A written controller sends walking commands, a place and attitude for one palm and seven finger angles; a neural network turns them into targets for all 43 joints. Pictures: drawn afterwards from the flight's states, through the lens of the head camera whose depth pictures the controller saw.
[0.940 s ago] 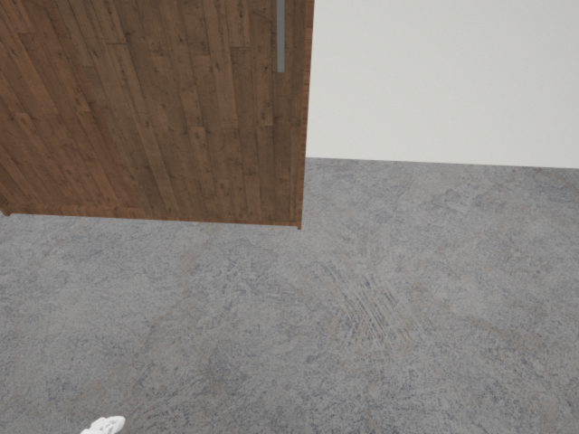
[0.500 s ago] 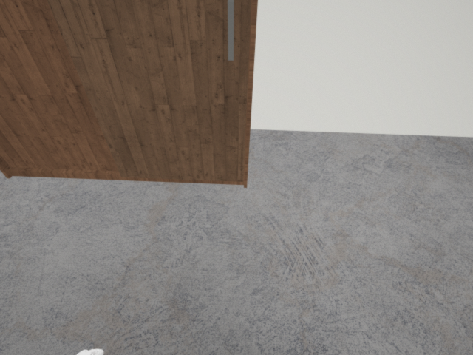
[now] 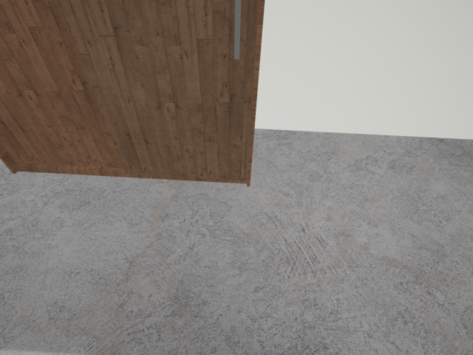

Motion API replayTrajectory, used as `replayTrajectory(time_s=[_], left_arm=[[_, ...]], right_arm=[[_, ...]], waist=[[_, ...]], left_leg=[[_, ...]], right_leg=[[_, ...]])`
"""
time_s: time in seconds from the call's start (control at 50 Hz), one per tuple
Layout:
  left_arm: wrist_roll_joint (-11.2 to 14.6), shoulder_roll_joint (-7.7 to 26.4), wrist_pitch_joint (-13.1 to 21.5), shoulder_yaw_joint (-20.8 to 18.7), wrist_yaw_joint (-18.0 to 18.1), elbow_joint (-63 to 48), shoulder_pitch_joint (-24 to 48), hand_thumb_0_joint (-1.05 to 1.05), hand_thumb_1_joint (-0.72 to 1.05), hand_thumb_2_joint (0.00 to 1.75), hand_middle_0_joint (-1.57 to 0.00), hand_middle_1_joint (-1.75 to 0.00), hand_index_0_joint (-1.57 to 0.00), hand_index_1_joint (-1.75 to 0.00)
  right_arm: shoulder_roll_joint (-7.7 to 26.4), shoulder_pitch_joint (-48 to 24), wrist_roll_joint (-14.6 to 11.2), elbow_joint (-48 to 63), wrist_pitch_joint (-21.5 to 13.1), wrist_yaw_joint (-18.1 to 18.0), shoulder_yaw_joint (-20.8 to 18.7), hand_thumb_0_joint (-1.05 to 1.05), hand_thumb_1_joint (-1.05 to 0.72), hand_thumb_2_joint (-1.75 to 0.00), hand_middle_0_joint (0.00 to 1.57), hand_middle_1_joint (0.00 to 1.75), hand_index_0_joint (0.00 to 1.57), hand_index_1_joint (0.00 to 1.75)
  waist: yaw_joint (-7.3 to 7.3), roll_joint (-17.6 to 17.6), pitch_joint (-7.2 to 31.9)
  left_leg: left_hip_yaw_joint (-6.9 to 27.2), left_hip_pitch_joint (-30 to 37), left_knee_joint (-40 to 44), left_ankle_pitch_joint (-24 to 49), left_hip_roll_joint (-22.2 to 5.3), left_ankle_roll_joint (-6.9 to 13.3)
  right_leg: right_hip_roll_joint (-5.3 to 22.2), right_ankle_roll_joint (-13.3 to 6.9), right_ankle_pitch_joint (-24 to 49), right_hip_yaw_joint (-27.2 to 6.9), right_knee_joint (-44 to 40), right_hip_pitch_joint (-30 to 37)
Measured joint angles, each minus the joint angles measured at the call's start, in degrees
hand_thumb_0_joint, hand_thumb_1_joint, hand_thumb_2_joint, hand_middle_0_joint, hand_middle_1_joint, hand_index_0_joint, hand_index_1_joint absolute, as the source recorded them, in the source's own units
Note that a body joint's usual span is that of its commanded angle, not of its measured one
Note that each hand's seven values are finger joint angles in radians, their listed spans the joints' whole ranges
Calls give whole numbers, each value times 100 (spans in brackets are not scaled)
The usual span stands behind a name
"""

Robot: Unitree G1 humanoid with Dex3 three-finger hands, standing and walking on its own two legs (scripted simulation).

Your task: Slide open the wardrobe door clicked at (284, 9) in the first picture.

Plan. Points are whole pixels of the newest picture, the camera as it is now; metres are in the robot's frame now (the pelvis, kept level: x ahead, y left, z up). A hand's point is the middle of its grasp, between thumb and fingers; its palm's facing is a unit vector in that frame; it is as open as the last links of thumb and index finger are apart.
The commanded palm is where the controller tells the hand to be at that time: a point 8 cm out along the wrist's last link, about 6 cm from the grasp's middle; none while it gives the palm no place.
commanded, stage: look at it before walking up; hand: right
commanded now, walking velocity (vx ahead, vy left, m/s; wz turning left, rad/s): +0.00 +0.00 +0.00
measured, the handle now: (237, 29) +1.11 +0.07 +0.09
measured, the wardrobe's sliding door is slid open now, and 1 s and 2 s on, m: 0.00 0.00 0.00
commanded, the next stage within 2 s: walk to a spot facing it in 0.50 s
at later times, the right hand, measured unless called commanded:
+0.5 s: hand out of the picture +0.09 -0.24 -0.16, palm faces -0.04 +0.94 -0.33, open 7.4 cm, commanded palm none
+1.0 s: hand out of the picture +0.12 -0.16 -0.18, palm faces -0.16 +0.96 -0.23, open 7.4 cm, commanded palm none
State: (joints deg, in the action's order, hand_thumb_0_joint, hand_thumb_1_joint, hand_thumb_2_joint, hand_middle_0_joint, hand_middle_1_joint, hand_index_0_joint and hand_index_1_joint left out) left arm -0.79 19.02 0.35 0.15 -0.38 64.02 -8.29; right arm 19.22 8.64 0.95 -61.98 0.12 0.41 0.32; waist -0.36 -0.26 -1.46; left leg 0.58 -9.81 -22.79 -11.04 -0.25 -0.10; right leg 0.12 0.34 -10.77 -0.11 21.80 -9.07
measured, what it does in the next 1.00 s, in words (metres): lifts its left foot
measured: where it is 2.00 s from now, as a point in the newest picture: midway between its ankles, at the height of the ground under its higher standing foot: (221, 329)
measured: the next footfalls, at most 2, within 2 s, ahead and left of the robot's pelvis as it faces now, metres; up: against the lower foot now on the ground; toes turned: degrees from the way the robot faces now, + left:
right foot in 1.46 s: +0.43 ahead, -0.02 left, +0.00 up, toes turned +21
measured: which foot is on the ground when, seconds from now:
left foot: down 0.00-1.00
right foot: down 0.00-0.98, up 1.00-1.00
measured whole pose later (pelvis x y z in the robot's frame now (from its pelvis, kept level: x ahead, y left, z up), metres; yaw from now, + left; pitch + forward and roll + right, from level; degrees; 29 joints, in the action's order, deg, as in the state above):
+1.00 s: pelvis +0.08 +0.04 -0.03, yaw +11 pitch -1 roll -1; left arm -1.3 14.1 0.3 -2.0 0.0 61.4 -16.6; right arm 12.4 18.4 1.7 -57.5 0.0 2.8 -2.6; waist 0.9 1.8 -2.9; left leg -4.6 -19.0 -38.3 -16.9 -0.3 2.2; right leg 7.0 2.2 -27.7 8.3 41.8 -9.8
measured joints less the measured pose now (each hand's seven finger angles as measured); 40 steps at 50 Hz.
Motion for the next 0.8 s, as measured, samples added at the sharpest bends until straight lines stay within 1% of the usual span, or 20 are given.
replayTrajectory(time_s=[0.64,0.74,0.8], left_arm=[[6,13,17,12,23,-31,229,1,91,90,-21,-30,-20,-30],[-48,-135,-45,-4,42,-117,96,1,91,90,-20,-30,-20,-30],[-63,-290,-59,-35,26,-229,-130,1,91,90,-20,-30,-20,-30]], right_arm=[[20,-61,-3,-1,-46,-18,-2,0,-91,-90,20,30,20,30],[-125,196,22,61,97,-4,-53,0,-91,-90,20,30,20,30],[-243,500,45,141,182,83,-104,0,-91,-90,20,30,20,30]], waist=[[36,-22,-12],[111,-11,110],[130,-45,190]], left_leg=[[20,138,140,-56,50,27],[203,-16,-180,-247,129,35],[356,-209,-640,-639,173,91]], right_leg=[[52,33,-85,21,-113,140],[126,40,-361,209,211,66],[164,27,-624,385,453,39]])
